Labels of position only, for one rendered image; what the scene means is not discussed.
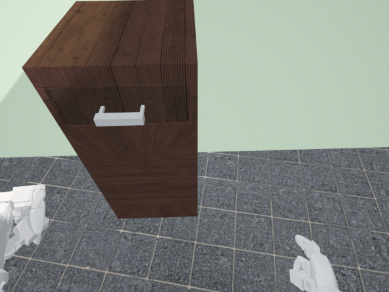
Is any robot right hand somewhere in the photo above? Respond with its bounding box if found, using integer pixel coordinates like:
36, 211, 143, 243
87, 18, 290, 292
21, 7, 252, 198
289, 235, 339, 292

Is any robot left hand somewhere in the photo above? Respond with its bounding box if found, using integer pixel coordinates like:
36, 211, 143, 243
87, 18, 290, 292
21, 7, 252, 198
0, 184, 49, 269

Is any drawer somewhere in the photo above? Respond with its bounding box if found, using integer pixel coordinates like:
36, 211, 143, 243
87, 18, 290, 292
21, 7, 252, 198
45, 84, 190, 125

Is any handle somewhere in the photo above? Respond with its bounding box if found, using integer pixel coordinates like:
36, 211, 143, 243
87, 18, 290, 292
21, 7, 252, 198
94, 105, 145, 127

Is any cabinet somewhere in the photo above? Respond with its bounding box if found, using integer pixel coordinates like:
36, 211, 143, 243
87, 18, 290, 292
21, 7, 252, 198
22, 0, 198, 219

